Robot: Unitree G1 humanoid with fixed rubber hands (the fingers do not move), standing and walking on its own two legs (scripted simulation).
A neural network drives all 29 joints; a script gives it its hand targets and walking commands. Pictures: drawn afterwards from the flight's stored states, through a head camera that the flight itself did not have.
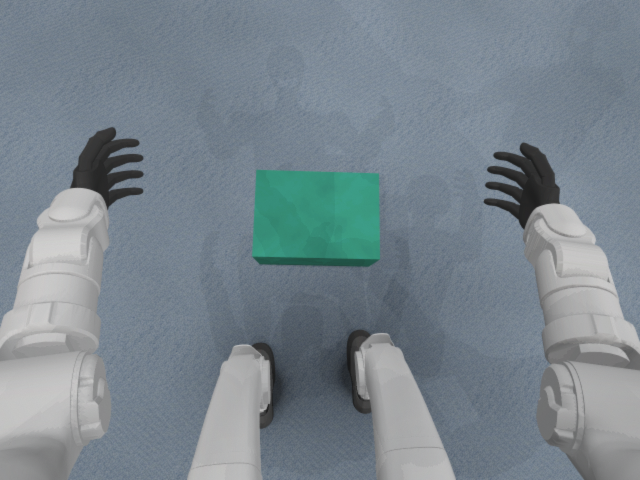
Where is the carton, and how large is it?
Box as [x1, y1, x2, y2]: [252, 170, 379, 266]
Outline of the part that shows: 256,170 252,256 259,263 368,266 379,259 378,173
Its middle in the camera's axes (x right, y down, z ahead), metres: -0.01 -0.04 +1.00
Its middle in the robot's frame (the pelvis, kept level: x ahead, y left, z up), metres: +0.51 -0.04 -0.60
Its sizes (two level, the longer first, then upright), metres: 0.299 0.212 0.160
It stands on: the floor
